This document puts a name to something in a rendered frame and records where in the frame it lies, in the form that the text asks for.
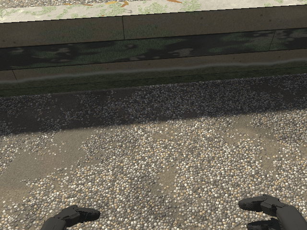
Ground left robot hand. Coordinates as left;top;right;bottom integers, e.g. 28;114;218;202
40;204;101;230

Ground right robot hand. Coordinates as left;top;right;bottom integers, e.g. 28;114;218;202
238;194;307;230

